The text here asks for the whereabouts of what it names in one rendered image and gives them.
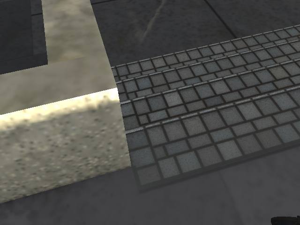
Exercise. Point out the right robot hand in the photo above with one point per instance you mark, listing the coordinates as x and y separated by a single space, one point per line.
285 220

